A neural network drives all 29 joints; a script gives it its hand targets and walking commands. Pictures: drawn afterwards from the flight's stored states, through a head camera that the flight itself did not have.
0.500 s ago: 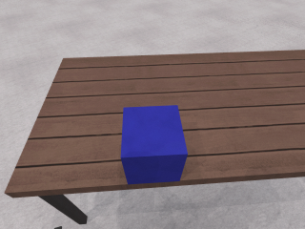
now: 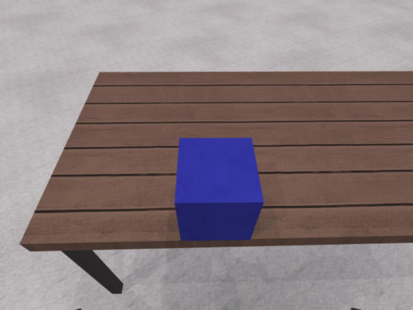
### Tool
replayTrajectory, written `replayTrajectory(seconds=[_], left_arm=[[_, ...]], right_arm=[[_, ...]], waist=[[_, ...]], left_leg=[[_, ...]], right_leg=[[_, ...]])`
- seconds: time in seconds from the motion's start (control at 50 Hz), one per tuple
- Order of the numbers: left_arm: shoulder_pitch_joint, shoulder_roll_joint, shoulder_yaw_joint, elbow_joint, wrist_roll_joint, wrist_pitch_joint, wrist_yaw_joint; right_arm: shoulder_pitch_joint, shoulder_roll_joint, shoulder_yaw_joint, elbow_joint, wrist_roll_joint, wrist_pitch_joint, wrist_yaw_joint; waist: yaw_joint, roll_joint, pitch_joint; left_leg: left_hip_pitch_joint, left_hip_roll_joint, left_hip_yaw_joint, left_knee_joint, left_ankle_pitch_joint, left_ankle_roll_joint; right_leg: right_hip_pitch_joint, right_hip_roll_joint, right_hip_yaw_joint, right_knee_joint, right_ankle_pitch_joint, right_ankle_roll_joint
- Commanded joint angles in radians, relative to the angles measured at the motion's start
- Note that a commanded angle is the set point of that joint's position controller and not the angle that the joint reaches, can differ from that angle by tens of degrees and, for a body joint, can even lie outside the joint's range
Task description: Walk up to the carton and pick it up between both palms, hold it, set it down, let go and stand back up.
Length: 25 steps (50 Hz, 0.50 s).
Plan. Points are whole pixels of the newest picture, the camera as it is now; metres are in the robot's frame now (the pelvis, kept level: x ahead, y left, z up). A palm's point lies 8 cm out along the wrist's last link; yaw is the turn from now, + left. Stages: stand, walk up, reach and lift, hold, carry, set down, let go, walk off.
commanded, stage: walk up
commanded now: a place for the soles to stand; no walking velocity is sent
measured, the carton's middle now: (215, 190) +0.40 +0.00 -0.03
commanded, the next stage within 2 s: reach and lift in 0.76 s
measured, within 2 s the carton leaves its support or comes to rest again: neither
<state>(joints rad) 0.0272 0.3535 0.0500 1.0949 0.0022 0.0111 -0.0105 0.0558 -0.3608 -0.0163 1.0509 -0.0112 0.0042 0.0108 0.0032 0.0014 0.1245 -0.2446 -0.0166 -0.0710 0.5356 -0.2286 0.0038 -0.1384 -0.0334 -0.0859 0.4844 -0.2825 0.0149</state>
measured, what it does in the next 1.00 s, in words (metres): stands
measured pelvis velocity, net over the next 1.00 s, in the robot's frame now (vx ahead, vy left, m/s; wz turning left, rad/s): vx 0.00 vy -0.02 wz -0.06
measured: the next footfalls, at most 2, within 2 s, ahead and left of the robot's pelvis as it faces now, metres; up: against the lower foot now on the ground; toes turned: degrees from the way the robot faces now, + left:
none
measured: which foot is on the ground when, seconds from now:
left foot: down 0.00-1.00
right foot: down 0.00-1.00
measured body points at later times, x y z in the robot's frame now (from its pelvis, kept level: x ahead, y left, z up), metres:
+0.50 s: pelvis +0.00 +0.00 +0.00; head +0.01 +0.00 +0.45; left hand +0.08 +0.30 -0.13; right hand +0.10 -0.31 -0.12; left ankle +0.04 +0.11 -0.74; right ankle -0.01 -0.13 -0.74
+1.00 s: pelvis +0.00 -0.02 -0.02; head +0.07 +0.01 +0.42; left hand +0.18 +0.28 -0.14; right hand +0.17 -0.29 -0.13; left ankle +0.04 +0.11 -0.74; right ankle -0.01 -0.13 -0.74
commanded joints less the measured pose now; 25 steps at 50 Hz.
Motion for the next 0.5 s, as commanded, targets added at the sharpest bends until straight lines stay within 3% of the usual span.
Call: replayTrajectory(seconds=[0.0,0.02,0.04,0.06,0.08,0.1,0.14,0.16,0.18,0.2,0.22,0.24,0.26,0.28,0.3,0.32,0.34,0.36,0.38,0.42,0.44,0.46,0.48], left_arm=[[-0.026,0.182,0.038,-0.073,-0.003,-0.011,0.003],[-0.022,0.219,0.042,-0.078,0.006,-0.014,0.0],[-0.033,0.217,0.045,-0.09,0.009,-0.018,-0.002],[-0.029,0.214,0.045,-0.075,0.005,-0.018,-0.002],[-0.013,0.23,0.049,-0.081,0.006,-0.018,-0.003],[0.0,0.222,0.039,-0.066,0.007,-0.019,-0.002],[0.01,0.218,0.052,-0.062,0.004,-0.025,-0.001],[0.026,0.195,0.036,-0.063,-0.007,-0.022,0.003],[0.0,0.199,0.048,-0.08,-0.001,-0.03,0.004],[0.003,0.226,0.056,-0.068,0.004,-0.03,0.004],[0.01,0.222,0.051,-0.074,0.006,-0.029,0.003],[0.004,0.23,0.055,-0.052,0.001,-0.028,0.005],[0.003,0.238,0.059,-0.056,0.007,-0.031,0.008],[-0.004,0.237,0.06,-0.068,0.008,-0.031,0.007],[0.0,0.252,0.065,-0.068,0.009,-0.032,0.013],[-0.001,0.252,0.052,-0.074,0.001,-0.036,0.012],[-0.035,0.229,0.05,-0.076,-0.002,-0.03,0.009],[-0.037,0.242,0.054,-0.081,0.008,-0.03,0.012],[-0.034,0.216,0.042,-0.082,0.004,-0.025,0.013],[-0.012,0.222,0.05,-0.071,0.012,-0.019,0.008],[-0.007,0.202,0.051,-0.06,0.005,-0.019,0.007],[0.018,0.248,0.058,-0.062,0.006,-0.026,0.009],[-0.006,0.241,0.063,-0.082,0.009,-0.028,0.004]], right_arm=[[-0.039,-0.228,-0.047,-0.059,-0.012,-0.017,-0.009],[-0.028,-0.235,-0.046,-0.058,-0.01,-0.013,-0.005],[-0.041,-0.237,-0.05,-0.065,-0.011,-0.008,-0.003],[-0.032,-0.212,-0.036,-0.063,-0.001,-0.015,-0.002],[-0.013,-0.232,-0.05,-0.056,-0.005,-0.019,-0.001],[-0.014,-0.242,-0.047,-0.058,-0.012,-0.025,-0.005],[0.004,-0.222,-0.035,-0.044,0.004,-0.03,-0.004],[0.007,-0.241,-0.047,-0.047,-0.004,-0.03,-0.009],[0.004,-0.234,-0.044,-0.038,-0.004,-0.026,-0.008],[-0.022,-0.22,-0.032,-0.034,0.001,-0.024,-0.007],[-0.012,-0.23,-0.036,-0.06,0.001,-0.026,-0.007],[-0.006,-0.192,-0.037,-0.054,0.004,-0.025,-0.004],[0.011,-0.192,-0.039,-0.065,0.005,-0.026,-0.005],[-0.002,-0.213,-0.041,-0.044,-0.003,-0.018,-0.011],[0.015,-0.203,-0.037,-0.044,0.004,-0.014,-0.004],[0.016,-0.227,-0.045,-0.051,-0.003,-0.014,-0.006],[0.042,-0.194,-0.03,-0.043,0.004,-0.015,-0.002],[0.067,-0.211,-0.038,-0.043,0.0,-0.015,-0.005],[0.056,-0.212,-0.037,-0.045,-0.013,-0.015,-0.007],[0.028,-0.216,-0.034,-0.051,-0.004,-0.009,-0.006],[0.021,-0.198,-0.034,-0.048,-0.007,-0.014,-0.006],[0.004,-0.207,-0.037,-0.057,-0.003,-0.011,-0.003],[0.035,-0.21,-0.037,-0.06,0.003,-0.009,-0.001]], waist=[[0.005,0.124,-0.108],[-0.006,0.025,-0.068],[0.001,0.044,-0.079],[-0.001,0.002,-0.117],[0.006,-0.024,-0.112],[0.002,0.052,-0.142],[0.016,0.028,-0.179],[0.014,0.116,-0.211],[0.016,0.088,-0.22],[0.019,0.02,-0.143],[0.0,0.066,-0.19],[0.009,0.011,-0.186],[0.0,0.044,-0.175],[0.007,-0.05,-0.156],[-0.007,-0.023,-0.131],[-0.01,0.049,-0.149],[-0.012,-0.087,-0.13],[-0.024,-0.071,-0.129],[-0.015,0.009,-0.097],[-0.007,-0.024,-0.046],[-0.012,0.041,-0.063],[0.019,-0.011,-0.069],[-0.005,-0.031,-0.067]], left_leg=[[-0.093,0.144,-0.172,-0.215,-0.036,0.072],[-0.14,0.133,-0.17,-0.223,-0.093,0.06],[-0.104,0.105,-0.121,-0.205,-0.12,0.051],[-0.079,0.108,-0.155,-0.207,-0.087,0.046],[-0.045,0.105,-0.133,-0.205,-0.058,0.045],[-0.02,0.104,-0.148,-0.202,-0.009,0.043],[-0.038,0.134,-0.186,-0.197,0.12,0.056],[-0.016,0.132,-0.179,-0.189,0.137,0.066],[-0.028,0.127,-0.145,-0.17,0.135,0.064],[-0.061,0.119,-0.145,-0.164,0.139,0.055],[-0.025,0.108,-0.128,-0.15,0.116,0.05],[-0.006,0.097,-0.103,-0.117,0.162,0.041],[-0.025,0.087,-0.089,-0.103,0.166,0.034],[-0.007,0.071,-0.053,-0.068,0.146,0.04],[-0.005,0.051,-0.052,-0.054,0.12,0.034],[0.015,0.066,-0.057,-0.057,0.147,0.027],[0.023,0.064,-0.068,-0.078,0.141,0.035],[0.016,0.072,-0.064,-0.077,0.175,0.039],[-0.017,0.082,-0.091,-0.087,0.12,0.046],[-0.085,0.101,-0.133,-0.131,0.02,0.048],[-0.075,0.103,-0.124,-0.14,0.051,0.049],[-0.068,0.087,-0.108,-0.096,0.116,0.045],[-0.06,0.07,-0.074,-0.061,0.173,0.041]], right_leg=[[0.045,-0.059,0.079,-0.102,-0.096,-0.045],[0.049,-0.059,0.092,-0.129,-0.132,-0.044],[0.024,-0.082,0.106,-0.145,-0.136,-0.055],[0.043,-0.086,0.106,-0.136,-0.096,-0.059],[0.034,-0.082,0.094,-0.12,-0.066,-0.046],[0.039,-0.069,0.084,-0.093,-0.046,-0.041],[0.118,-0.06,0.076,-0.082,0.015,-0.044],[0.11,-0.065,0.093,-0.083,0.013,-0.045],[0.129,-0.082,0.099,-0.108,0.005,-0.055],[0.105,-0.082,0.104,-0.122,0.03,-0.057],[0.1,-0.097,0.088,-0.121,0.021,-0.067],[0.09,-0.119,0.097,-0.127,0.058,-0.065],[0.08,-0.123,0.088,-0.129,0.046,-0.075],[0.054,-0.148,0.132,-0.18,0.059,-0.08],[0.038,-0.16,0.146,-0.183,0.031,-0.086],[0.021,-0.176,0.134,-0.171,0.063,-0.102],[0.008,-0.153,0.108,-0.156,0.084,-0.087],[0.003,-0.151,0.094,-0.152,0.042,-0.087],[-0.034,-0.131,0.078,-0.133,-0.068,-0.081],[-0.019,-0.095,0.068,-0.153,-0.113,-0.059],[0.003,-0.106,0.07,-0.141,-0.096,-0.059],[0.004,-0.119,0.088,-0.163,-0.101,-0.076],[0.025,-0.136,0.102,-0.178,-0.043,-0.079]])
